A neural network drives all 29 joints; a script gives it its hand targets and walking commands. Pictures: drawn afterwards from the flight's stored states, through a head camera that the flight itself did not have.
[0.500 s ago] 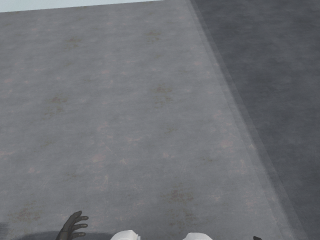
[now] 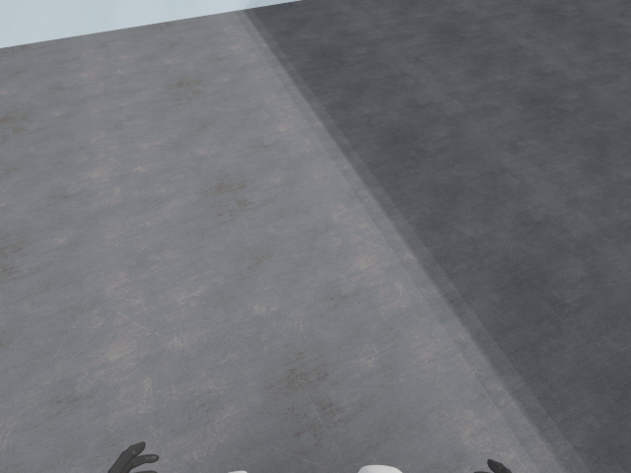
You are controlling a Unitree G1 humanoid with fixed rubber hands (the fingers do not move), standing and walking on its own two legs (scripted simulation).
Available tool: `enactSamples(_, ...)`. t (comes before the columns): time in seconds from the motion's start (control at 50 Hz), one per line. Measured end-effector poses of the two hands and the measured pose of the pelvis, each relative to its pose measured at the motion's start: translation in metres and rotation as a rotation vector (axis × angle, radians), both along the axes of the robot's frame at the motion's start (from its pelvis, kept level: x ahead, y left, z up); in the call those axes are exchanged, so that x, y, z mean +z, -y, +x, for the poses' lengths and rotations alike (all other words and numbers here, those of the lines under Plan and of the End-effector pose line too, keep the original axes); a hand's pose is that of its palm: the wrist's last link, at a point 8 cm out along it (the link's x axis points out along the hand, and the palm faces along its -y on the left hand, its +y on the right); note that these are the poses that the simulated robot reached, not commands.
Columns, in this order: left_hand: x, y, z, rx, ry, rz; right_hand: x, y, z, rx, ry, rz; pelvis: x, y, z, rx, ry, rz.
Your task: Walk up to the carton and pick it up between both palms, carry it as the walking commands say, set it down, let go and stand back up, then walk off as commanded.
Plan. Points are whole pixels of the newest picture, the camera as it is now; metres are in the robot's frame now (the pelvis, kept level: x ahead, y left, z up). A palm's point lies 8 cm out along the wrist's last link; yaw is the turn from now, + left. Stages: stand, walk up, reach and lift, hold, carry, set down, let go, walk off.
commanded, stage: walk up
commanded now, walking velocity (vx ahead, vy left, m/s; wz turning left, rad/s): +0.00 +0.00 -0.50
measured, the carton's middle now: out of the picture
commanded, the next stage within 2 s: none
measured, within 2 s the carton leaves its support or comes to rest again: neither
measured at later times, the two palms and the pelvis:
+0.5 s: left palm out of the picture +0.11 +0.23 -0.12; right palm out of the picture +0.01 -0.26 -0.10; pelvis -0.03 +0.00 +0.01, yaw -15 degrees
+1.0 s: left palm (166, 467) +0.14 +0.20 -0.12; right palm out of the picture -0.07 -0.26 -0.10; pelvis -0.05 +0.00 +0.01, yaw -29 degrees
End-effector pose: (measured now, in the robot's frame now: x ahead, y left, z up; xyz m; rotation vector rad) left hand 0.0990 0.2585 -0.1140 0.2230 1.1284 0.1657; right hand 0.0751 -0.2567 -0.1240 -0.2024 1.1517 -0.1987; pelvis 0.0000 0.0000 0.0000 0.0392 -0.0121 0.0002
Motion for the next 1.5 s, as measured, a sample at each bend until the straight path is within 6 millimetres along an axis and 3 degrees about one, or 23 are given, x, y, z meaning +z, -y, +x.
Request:
enactSamples(0.1, 0.017, 0.020, 0.018, -0.074, 0.061, 0.030, -0.010, 0.018, -0.018, -0.048, -0.033, 0.023, 0.001, 0.010, -0.008, -0.039, -0.007, -0.034)
enactSamples(0.22, 0.023, 0.022, 0.007, -0.101, 0.030, 0.055, 0.004, 0.022, -0.007, -0.070, 0.054, 0.021, 0.009, 0.011, -0.014, -0.118, -0.033, -0.035)
enactSamples(0.34, 0.010, 0.016, -0.004, -0.133, -0.022, 0.026, 0.017, 0.013, -0.006, -0.095, 0.119, -0.004, 0.008, 0.002, -0.020, -0.177, -0.049, -0.051)
enactSamples(0.48, -0.006, 0.025, 0.011, -0.219, -0.039, -0.024, 0.022, 0.002, -0.056, -0.174, 0.078, -0.022, 0.007, -0.003, -0.028, -0.250, -0.024, -0.009)
enactSamples(0.68, 0.009, 0.071, 0.049, -0.384, 0.036, -0.017, -0.003, 0.020, -0.129, -0.330, -0.028, 0.020, 0.004, 0.009, -0.037, -0.346, -0.002, -0.040)
enactSamples(0.82, 0.016, 0.063, 0.042, -0.404, 0.012, 0.029, 0.009, 0.025, -0.130, -0.362, 0.018, 0.002, 0.011, 0.009, -0.043, -0.418, -0.014, -0.048)
enactSamples(0.94, 0.000, 0.056, 0.040, -0.438, -0.032, 0.005, 0.020, 0.015, -0.133, -0.398, 0.069, -0.039, 0.008, -0.001, -0.044, -0.474, -0.023, -0.057)
enactSamples(1.06, -0.005, 0.070, 0.053, -0.520, -0.045, -0.020, 0.023, 0.002, -0.170, -0.475, 0.034, -0.049, 0.010, -0.005, -0.049, -0.553, 0.003, -0.015)
enactSamples(1.2, 0.005, 0.119, 0.074, -0.653, 0.011, -0.023, 0.004, 0.003, -0.227, -0.596, -0.022, -0.010, 0.005, 0.004, -0.060, -0.636, 0.015, -0.008)
enactSamples(1.28, 0.016, 0.141, 0.077, -0.698, 0.063, -0.017, -0.005, 0.002, -0.255, -0.656, -0.067, 0.033, 0.006, 0.010, -0.070, -0.662, 0.011, -0.041)
enactSamples(1.38, 0.023, 0.137, 0.066, -0.697, 0.044, 0.024, 0.003, 0.009, -0.258, -0.684, -0.025, 0.028, 0.013, 0.013, -0.077, -0.714, 0.006, -0.043)
enactSamples(1.5, 0.014, 0.127, 0.051, -0.721, -0.019, 0.028, 0.017, 0.012, -0.250, -0.721, 0.059, -0.009, 0.014, 0.009, -0.082, -0.778, -0.004, -0.052)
